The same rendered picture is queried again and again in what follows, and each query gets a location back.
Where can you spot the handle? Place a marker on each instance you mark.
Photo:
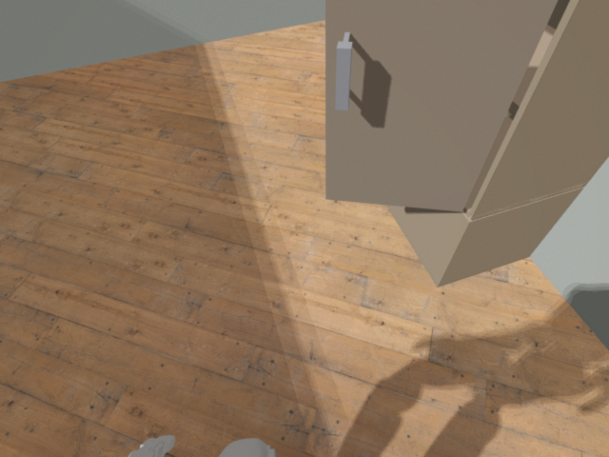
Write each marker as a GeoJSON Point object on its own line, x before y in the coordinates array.
{"type": "Point", "coordinates": [343, 72]}

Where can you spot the robot left thigh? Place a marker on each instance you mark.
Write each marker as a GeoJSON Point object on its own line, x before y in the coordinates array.
{"type": "Point", "coordinates": [251, 447]}

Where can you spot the cupboard door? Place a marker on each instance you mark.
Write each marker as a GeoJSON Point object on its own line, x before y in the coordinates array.
{"type": "Point", "coordinates": [431, 83]}

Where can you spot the robot left hand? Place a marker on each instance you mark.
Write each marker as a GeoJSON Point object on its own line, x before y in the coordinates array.
{"type": "Point", "coordinates": [154, 447]}

